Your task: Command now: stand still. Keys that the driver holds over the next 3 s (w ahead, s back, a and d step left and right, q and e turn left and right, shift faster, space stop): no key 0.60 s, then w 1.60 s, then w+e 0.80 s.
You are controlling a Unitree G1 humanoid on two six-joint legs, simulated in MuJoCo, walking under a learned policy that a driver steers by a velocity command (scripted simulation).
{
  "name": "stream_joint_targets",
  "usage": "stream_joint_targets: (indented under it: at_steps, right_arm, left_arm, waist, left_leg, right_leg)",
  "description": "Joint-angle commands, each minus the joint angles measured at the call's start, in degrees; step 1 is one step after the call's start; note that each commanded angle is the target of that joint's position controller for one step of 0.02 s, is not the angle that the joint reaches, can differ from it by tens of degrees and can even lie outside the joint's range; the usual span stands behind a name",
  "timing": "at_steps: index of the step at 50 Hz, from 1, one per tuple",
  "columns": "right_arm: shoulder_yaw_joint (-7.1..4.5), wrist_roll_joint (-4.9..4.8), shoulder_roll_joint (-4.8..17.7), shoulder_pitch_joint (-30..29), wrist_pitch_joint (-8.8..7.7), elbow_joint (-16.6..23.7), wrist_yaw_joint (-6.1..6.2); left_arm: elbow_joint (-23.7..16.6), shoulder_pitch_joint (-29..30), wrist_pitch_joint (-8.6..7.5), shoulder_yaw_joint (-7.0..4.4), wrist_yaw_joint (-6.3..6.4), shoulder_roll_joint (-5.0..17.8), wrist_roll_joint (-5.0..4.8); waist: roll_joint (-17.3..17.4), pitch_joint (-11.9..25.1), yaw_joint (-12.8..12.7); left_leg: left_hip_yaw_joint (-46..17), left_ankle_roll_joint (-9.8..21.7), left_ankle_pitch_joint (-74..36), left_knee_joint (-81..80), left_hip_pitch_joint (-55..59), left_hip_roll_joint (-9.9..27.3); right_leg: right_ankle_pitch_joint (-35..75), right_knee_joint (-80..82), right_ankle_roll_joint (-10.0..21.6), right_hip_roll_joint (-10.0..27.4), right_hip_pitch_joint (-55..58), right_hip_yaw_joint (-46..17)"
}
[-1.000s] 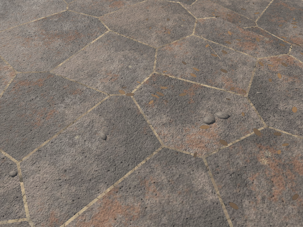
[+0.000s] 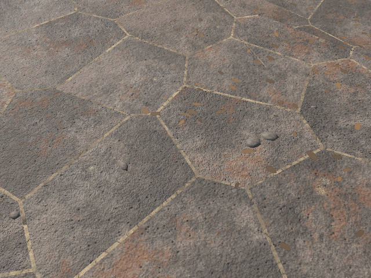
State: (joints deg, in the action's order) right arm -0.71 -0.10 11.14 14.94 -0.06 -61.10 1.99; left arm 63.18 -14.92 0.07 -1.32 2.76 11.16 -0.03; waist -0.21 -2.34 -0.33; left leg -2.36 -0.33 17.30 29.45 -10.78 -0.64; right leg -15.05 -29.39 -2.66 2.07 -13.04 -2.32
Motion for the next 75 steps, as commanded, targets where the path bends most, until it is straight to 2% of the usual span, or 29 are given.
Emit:
stream_joint_targets:
  at_steps: [1, 30, 31, 33, 36, 39, 40, 42, 43, 44, 45, 46, 48, 50, 51, 54, 56, 59, 61, 62, 64, 65, 66, 67, 68, 69, 70, 72, 75]
  right_arm:
    - [-0.76, -0.02, 5.32, 3.05, -0.32, 0.84, 0.19]
    - [-0.08, -0.14, 3.52, 7.30, -0.37, -0.88, 0.52]
    - [0.07, -0.10, 2.87, 8.51, -0.30, -1.53, 0.56]
    - [-0.59, -0.77, 4.61, 8.64, -0.08, -1.26, 0.90]
    - [-1.02, -1.42, 5.38, 9.75, -1.45, -0.26, 0.71]
    - [-2.30, -1.88, 8.71, 13.77, -2.98, -0.66, -0.03]
    - [-2.54, -1.99, 9.37, 13.04, -3.19, -0.16, -0.20]
    - [-2.33, -2.08, 8.99, 7.36, -3.35, 2.07, -0.47]
    - [-2.07, -2.26, 8.10, 2.70, -3.46, 3.84, -0.60]
    - [-1.32, -2.35, 4.77, -1.18, -4.19, 5.90, -0.55]
    - [-0.79, -2.05, 2.73, -1.06, -5.69, 8.15, -0.34]
    - [-1.12, -2.26, 4.58, -1.47, -6.83, 8.46, -0.69]
    - [-1.28, -2.36, 4.49, -0.56, -7.93, 7.93, -1.82]
    - [-2.51, -1.66, 6.51, -3.93, -8.14, 9.10, -2.39]
    - [-2.50, -1.70, 5.55, -4.32, -7.81, 9.33, -2.84]
    - [-1.29, -1.40, 1.87, -10.19, -6.79, 11.79, -3.72]
    - [-0.59, -1.35, 1.25, -16.32, -6.59, 14.29, -3.90]
    - [-0.90, -1.84, 4.39, -19.82, -6.22, 16.39, -4.20]
    - [-1.66, -1.75, 6.71, -19.33, -6.48, 16.97, -4.41]
    - [-2.36, -1.67, 8.09, -16.79, -6.62, 16.56, -4.41]
    - [-4.76, -2.03, 12.01, -1.05, -6.31, 11.96, -3.88]
    - [-5.93, -1.43, 16.25, 8.98, -5.90, 9.88, -3.26]
    - [-6.31, -0.17, 19.83, 12.70, -5.87, 8.56, -3.90]
    - [-4.83, -0.55, 14.07, 9.59, -6.08, 8.60, -4.07]
    - [-4.05, -0.85, 11.25, 3.55, -6.36, 9.40, -3.94]
    - [-3.46, -0.67, 9.80, -2.08, -6.65, 10.72, -4.04]
    - [-3.07, -0.04, 8.38, -4.84, -6.86, 11.06, -4.33]
    - [-2.53, 0.50, 6.40, -5.21, -7.05, 9.82, -4.55]
    - [-2.75, 0.19, 8.24, -2.20, -7.40, 7.94, -3.80]
  left_arm:
    - [-0.87, -3.28, -0.28, -0.73, 0.15, 5.38, -0.02]
    - [-0.91, -6.47, -0.28, -0.04, 0.11, 3.71, -0.16]
    - [-0.29, -7.60, -0.21, 0.14, 0.13, 2.96, -0.10]
    - [-0.47, -7.67, -0.09, -0.33, 0.42, 4.02, -0.72]
    - [-2.03, -6.50, -1.85, -0.27, 0.05, 3.09, -1.08]
    - [-3.93, -4.37, -4.45, 0.09, -1.30, 0.66, -1.33]
    - [-4.40, -4.17, -5.18, 0.14, -1.71, 0.43, -1.56]
    - [-3.38, -8.78, -6.15, 0.04, -2.18, 0.10, -2.03]
    - [-1.29, -14.88, -6.31, -0.40, -2.18, 0.99, -1.84]
    - [1.10, -23.15, -6.61, -2.05, -2.28, 6.40, -1.71]
    - [1.85, -30.13, -7.14, -4.08, -3.17, 14.61, -1.65]
    - [0.76, -26.83, -7.66, -2.55, -3.25, 10.12, -0.24]
    - [-1.87, -19.29, -7.67, -1.50, -3.60, 6.92, -0.31]
    - [-1.96, -18.45, -6.50, -0.33, -3.54, 4.02, -0.36]
    - [-1.72, -19.52, -5.84, 0.04, -3.24, 2.95, -0.20]
    - [-3.19, -18.34, -4.89, 0.10, -1.86, 4.84, 0.25]
    - [-4.46, -17.01, -4.97, -0.35, -1.19, 7.54, 0.17]
    - [-4.12, -18.08, -5.49, -1.35, -0.96, 9.66, -1.10]
    - [-4.16, -17.41, -5.30, -1.78, -1.02, 9.86, -1.21]
    - [-4.34, -16.80, -4.98, -2.07, -1.09, 10.45, -0.85]
    - [-5.18, -15.46, -3.98, -1.98, -1.35, 10.10, 0.15]
    - [-6.89, -15.33, -3.97, -1.05, -1.62, 8.16, 1.05]
    - [-7.12, -23.82, -5.35, 1.57, -2.48, -2.44, 0.20]
    - [-7.12, -19.16, -7.11, 0.24, -2.78, 3.62, -1.57]
    - [-9.63, -11.89, -7.97, -0.89, -2.85, 7.56, -3.11]
    - [-10.56, -8.12, -8.25, -1.08, -2.36, 8.41, -2.80]
    - [-10.58, -6.94, -7.87, -1.73, -1.86, 8.38, -1.95]
    - [-10.10, -9.75, -6.18, -2.00, -1.62, 5.99, -1.46]
    - [-11.94, -5.86, -4.93, -2.43, -1.34, 5.85, -0.88]
  waist:
    - [0.10, -1.08, 0.04]
    - [0.12, -1.93, 0.20]
    - [0.24, -0.51, 0.22]
    - [1.08, -3.07, 0.36]
    - [2.93, -8.19, 1.07]
    - [9.88, -6.95, 2.39]
    - [11.23, -7.42, 1.84]
    - [10.41, -8.74, -2.30]
    - [7.77, -8.70, -5.34]
    - [-4.33, -7.31, -8.17]
    - [-20.02, -3.58, -9.35]
    - [-12.79, -3.50, -6.54]
    - [-5.17, -4.85, -3.13]
    - [-4.08, -4.85, -2.68]
    - [-5.16, -4.13, -2.68]
    - [-4.29, -5.15, -2.51]
    - [-4.84, -6.14, -3.11]
    - [-6.42, -7.21, -2.41]
    - [-6.15, -6.00, -0.56]
    - [-6.93, -3.22, 1.26]
    - [-7.44, 7.08, 8.98]
    - [-1.07, 14.61, 11.97]
    - [17.14, 25.30, 6.36]
    - [12.64, 20.99, 7.56]
    - [9.41, 10.61, 6.00]
    - [2.52, 7.11, 3.95]
    - [0.87, 4.87, 1.91]
    - [3.75, 3.99, -1.27]
    - [3.50, 0.35, -1.77]
  left_leg:
    - [0.00, 1.02, -7.49, -6.00, -3.31, 0.64]
    - [0.84, 0.32, -6.60, -5.52, -4.22, 0.54]
    - [1.38, 0.46, -0.95, -5.88, -3.65, 0.03]
    - [1.13, 2.39, 18.18, -5.55, -6.73, -0.66]
    - [-5.15, 6.00, 27.77, -8.00, -9.90, 3.57]
    - [-18.71, 11.12, 30.92, -14.42, -4.34, 12.15]
    - [-23.06, 12.68, 30.88, -16.58, -5.89, 14.90]
    - [-20.06, 11.24, 26.40, -14.74, -13.02, 13.42]
    - [-13.78, 8.52, 19.86, -8.81, -18.28, 9.41]
    - [-1.85, 4.23, 9.81, 8.14, -25.91, 1.75]
    - [3.51, 2.07, 9.82, 27.36, -34.87, -2.63]
    - [-2.60, 3.29, 11.85, 38.35, -39.33, -0.26]
    - [-2.48, 5.30, 3.73, 43.94, -42.62, 3.80]
    - [0.08, 5.36, -1.77, 38.87, -41.99, 6.39]
    - [1.38, 4.92, -3.03, 36.48, -40.44, 6.58]
    - [4.30, 2.81, -9.33, 23.63, -35.17, 5.65]
    - [5.96, 1.80, -14.72, 12.39, -27.10, 3.51]
    - [5.21, 2.76, -17.60, 5.54, -22.35, 2.73]
    - [4.84, 4.56, -16.91, 2.43, -20.20, 1.91]
    - [5.54, 5.60, -15.70, 2.46, -16.25, 0.61]
    - [6.90, 8.42, -13.74, 3.01, 3.83, -1.97]
    - [-6.60, 12.02, -8.57, 3.04, 21.26, 9.19]
    - [-37.99, 22.22, 6.48, -7.64, 36.61, 23.81]
    - [-44.35, 19.97, 11.34, -15.21, 32.30, 22.00]
    - [-34.34, 16.86, 7.21, -15.38, 23.18, 20.57]
    - [-26.03, 15.28, -1.53, -16.34, 13.46, 18.67]
    - [-19.51, 14.21, -7.96, -17.47, 6.01, 16.25]
    - [-12.65, 13.79, -10.27, -20.57, -0.59, 13.04]
    - [-8.16, 15.02, -12.42, -23.90, -4.14, 12.39]
  right_leg:
    - [6.88, 4.17, 1.14, -0.91, 0.61, 1.69]
    - [6.08, 4.04, 1.80, -1.44, -0.45, 1.60]
    - [0.62, 4.11, 1.90, -2.11, 0.19, 2.32]
    - [-17.92, 2.08, 3.36, -3.97, -3.30, 3.63]
    - [-23.24, -0.31, 5.39, -2.60, -9.49, 1.84]
    - [-12.78, -10.67, 5.13, -4.10, -13.88, 5.32]
    - [-10.68, -12.74, 5.97, -3.64, -12.79, 5.13]
    - [-10.47, -4.87, 8.18, -3.15, -2.94, 4.49]
    - [-8.52, 1.72, 8.65, -2.30, 6.05, 1.95]
    - [-12.51, 9.23, 11.45, 4.51, 14.11, -11.73]
    - [-10.27, 18.22, 18.45, 17.88, 22.35, -36.18]
    - [-6.68, 18.87, 19.26, 20.39, 22.27, -41.31]
    - [2.53, 17.54, 16.39, 16.69, 21.36, -27.62]
    - [14.44, 18.71, 13.19, 12.64, 21.06, -16.17]
    - [17.18, 19.21, 12.29, 11.08, 20.67, -12.65]
    - [18.27, 21.80, 12.21, 8.80, 13.69, -6.27]
    - [15.82, 24.12, 12.23, 7.65, 6.84, -3.74]
    - [15.78, 25.74, 12.51, 10.47, 8.02, -3.63]
    - [25.51, 22.01, 11.26, 11.95, 13.23, -2.76]
    - [36.55, 17.38, 10.45, 12.17, 15.63, -1.77]
    - [50.88, -2.54, 7.96, 8.85, 12.58, 1.50]
    - [33.75, -21.39, 6.28, 5.54, -1.00, 2.96]
    - [-12.57, -42.66, 3.28, -6.05, -19.39, -0.20]
    - [-15.49, -50.20, 4.89, -3.89, -25.77, -6.68]
    - [-10.93, -51.14, 6.04, -0.83, -30.09, -4.71]
    - [-4.91, -48.44, 6.35, 2.50, -26.84, -3.71]
    - [-1.78, -45.26, 6.23, 4.45, -23.52, -2.90]
    - [0.28, -40.99, 6.12, 6.52, -17.94, -2.97]
    - [3.39, -34.97, 4.79, 7.50, -21.16, -1.54]
